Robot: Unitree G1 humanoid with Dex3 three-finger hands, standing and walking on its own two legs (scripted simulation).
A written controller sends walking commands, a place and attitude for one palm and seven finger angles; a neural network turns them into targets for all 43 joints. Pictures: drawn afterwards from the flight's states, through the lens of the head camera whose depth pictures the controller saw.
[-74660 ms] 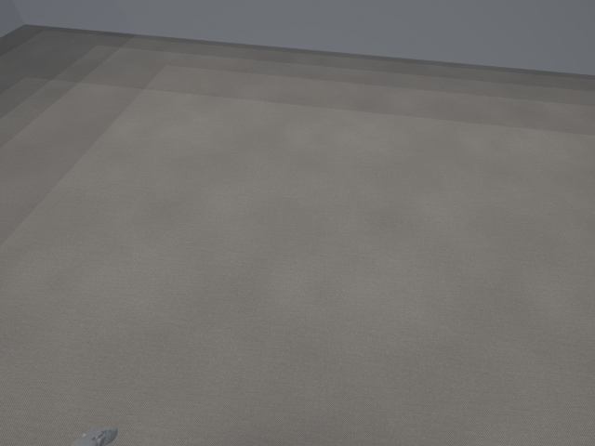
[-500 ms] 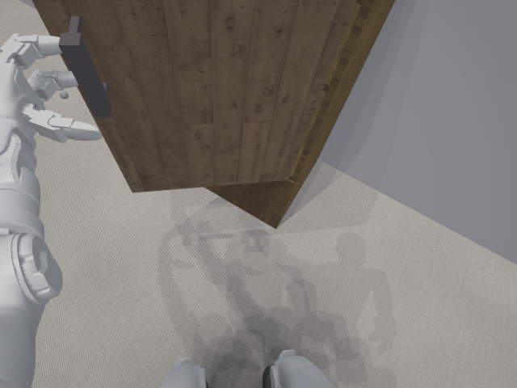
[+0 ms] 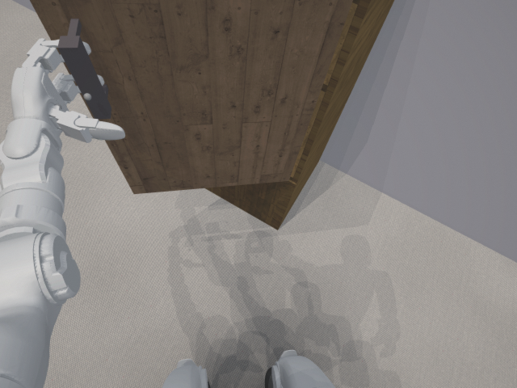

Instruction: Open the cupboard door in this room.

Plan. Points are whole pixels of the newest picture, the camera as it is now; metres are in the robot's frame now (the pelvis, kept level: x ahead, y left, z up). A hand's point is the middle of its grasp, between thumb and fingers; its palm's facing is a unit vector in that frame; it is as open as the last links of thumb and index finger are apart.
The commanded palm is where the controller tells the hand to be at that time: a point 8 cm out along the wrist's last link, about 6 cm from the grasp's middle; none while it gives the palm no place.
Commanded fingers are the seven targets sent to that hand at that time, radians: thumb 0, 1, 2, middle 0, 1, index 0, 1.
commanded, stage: slide the fingers in behind the handle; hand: left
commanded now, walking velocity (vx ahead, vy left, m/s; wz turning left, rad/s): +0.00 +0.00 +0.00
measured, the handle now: (89, 72) +0.57 +0.20 +0.11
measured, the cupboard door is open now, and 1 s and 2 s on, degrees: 39 39 55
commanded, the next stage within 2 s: close the thumb around the handle in 0.58 s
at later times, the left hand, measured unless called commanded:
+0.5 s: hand (97, 96) +0.52 +0.18 +0.11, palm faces +0.05 -1.00 -0.01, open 14.0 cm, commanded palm +0.50 +0.23 +0.11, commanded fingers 0.00 -0.50 0.30 -0.30 -1.20 -0.30 -1.20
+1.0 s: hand (102, 97) +0.51 +0.18 +0.11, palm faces +0.05 -1.00 -0.01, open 11.1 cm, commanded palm +0.49 +0.22 +0.11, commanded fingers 0.00 0.45 0.71 -0.37 -1.30 -0.37 -1.30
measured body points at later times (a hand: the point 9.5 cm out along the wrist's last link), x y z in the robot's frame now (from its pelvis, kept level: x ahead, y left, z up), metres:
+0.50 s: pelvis +0.00 -0.01 +0.00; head +0.11 +0.01 +0.44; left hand +0.51 +0.24 +0.11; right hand -0.01 -0.27 -0.11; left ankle +0.00 +0.11 -0.69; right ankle +0.00 -0.13 -0.69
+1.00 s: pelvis +0.00 -0.01 +0.00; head +0.11 +0.01 +0.44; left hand +0.51 +0.23 +0.11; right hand -0.01 -0.27 -0.11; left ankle +0.00 +0.11 -0.69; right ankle +0.00 -0.13 -0.69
